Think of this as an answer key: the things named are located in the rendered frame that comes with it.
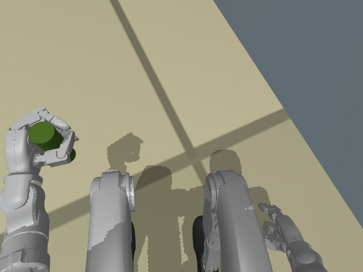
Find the right robot hand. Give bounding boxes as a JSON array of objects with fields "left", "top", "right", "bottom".
[{"left": 258, "top": 203, "right": 304, "bottom": 253}]

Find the right robot foot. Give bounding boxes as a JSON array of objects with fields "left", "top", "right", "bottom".
[{"left": 192, "top": 215, "right": 218, "bottom": 272}]

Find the left robot arm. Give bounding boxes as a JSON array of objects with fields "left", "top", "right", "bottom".
[{"left": 0, "top": 172, "right": 50, "bottom": 272}]

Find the can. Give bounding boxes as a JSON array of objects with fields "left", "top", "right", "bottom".
[{"left": 28, "top": 121, "right": 76, "bottom": 162}]

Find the left robot hand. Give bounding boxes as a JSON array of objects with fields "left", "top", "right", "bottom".
[{"left": 5, "top": 107, "right": 79, "bottom": 175}]

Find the right robot arm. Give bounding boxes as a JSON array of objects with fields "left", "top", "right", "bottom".
[{"left": 286, "top": 240, "right": 328, "bottom": 272}]

